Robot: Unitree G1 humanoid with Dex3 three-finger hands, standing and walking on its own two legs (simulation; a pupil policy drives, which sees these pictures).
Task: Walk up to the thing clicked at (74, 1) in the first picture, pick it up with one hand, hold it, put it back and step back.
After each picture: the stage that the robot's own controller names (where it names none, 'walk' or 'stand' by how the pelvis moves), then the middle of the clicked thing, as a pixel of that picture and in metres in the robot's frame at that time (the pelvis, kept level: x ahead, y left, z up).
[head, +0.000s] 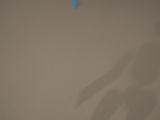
stand; (74, 0) +2.27 +0.20 -0.65
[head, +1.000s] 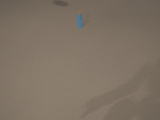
walk; (79, 20) +2.14 +0.33 -0.64
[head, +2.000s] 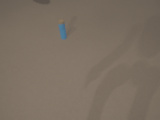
walk; (62, 29) +1.49 +0.40 -0.65
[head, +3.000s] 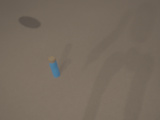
walk; (54, 67) +0.97 +0.38 -0.65
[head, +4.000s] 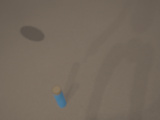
walk; (59, 97) +0.62 +0.30 -0.64
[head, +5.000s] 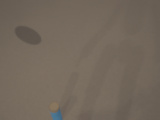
walk; (56, 113) +0.48 +0.23 -0.63
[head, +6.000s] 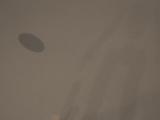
stand; out of the picture +0.43 +0.21 -0.65
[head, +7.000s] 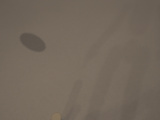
stand; out of the picture +0.43 +0.22 -0.65
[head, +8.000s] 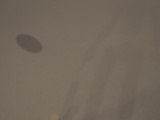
stand; out of the picture +0.44 +0.22 -0.66
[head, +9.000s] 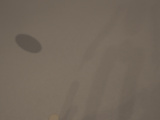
stand; out of the picture +0.43 +0.22 -0.66
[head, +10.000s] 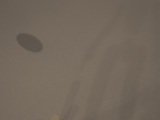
stand; out of the picture +0.43 +0.22 -0.66
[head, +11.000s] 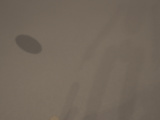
stand; out of the picture +0.42 +0.22 -0.66
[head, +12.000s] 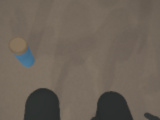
go down; (23, 54) +0.48 +0.27 -0.34
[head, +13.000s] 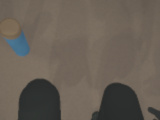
go down; (17, 40) +0.48 +0.30 -0.26
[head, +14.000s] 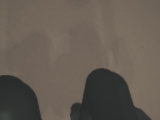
close in; out of the picture +0.45 +0.34 -0.17
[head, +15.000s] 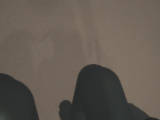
close; out of the picture +0.45 +0.35 -0.16
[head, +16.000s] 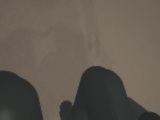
lift; out of the picture +0.40 +0.33 -0.16
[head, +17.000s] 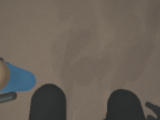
lift; (11, 78) +0.31 +0.25 -0.01
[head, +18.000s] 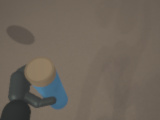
hold; (51, 88) +0.31 +0.13 +0.05
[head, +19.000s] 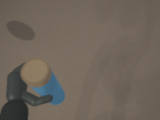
hold; (47, 86) +0.33 +0.14 +0.03
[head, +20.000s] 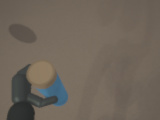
crouch; (52, 87) +0.32 +0.13 +0.03
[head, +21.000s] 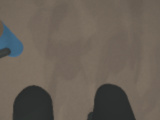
crouch; (2, 39) +0.45 +0.25 -0.07
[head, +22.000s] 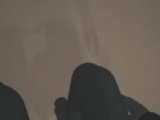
lower; out of the picture +0.43 +0.33 -0.16
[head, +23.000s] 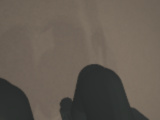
lower; out of the picture +0.42 +0.33 -0.16
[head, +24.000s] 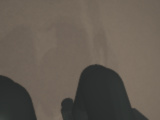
lower; out of the picture +0.42 +0.32 -0.16
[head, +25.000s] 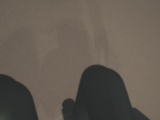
lower; out of the picture +0.41 +0.31 -0.16
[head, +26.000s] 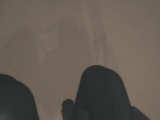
loosen; out of the picture +0.42 +0.29 -0.17
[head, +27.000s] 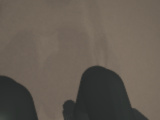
withdraw; out of the picture +0.42 +0.29 -0.16
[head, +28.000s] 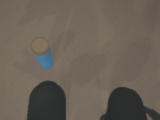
walk; (43, 55) +0.46 +0.23 -0.28
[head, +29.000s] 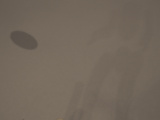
stand; out of the picture +0.39 +0.16 -0.59
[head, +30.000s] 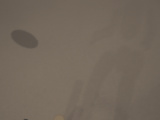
stand; out of the picture +0.41 +0.17 -0.60
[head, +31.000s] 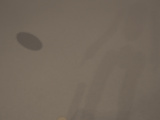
stand; out of the picture +0.41 +0.17 -0.63
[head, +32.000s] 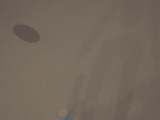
walk; (64, 118) +0.43 +0.16 -0.65
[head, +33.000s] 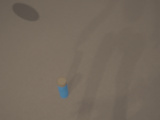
walk; (63, 88) +0.59 +0.19 -0.64
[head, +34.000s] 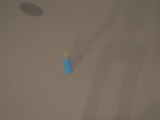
walk; (67, 63) +0.88 +0.24 -0.64
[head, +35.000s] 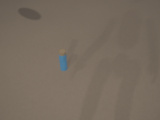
stand; (63, 60) +1.04 +0.23 -0.65
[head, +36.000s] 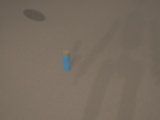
stand; (66, 61) +1.05 +0.20 -0.66
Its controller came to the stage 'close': yes
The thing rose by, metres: 0.67
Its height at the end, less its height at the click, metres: +0.00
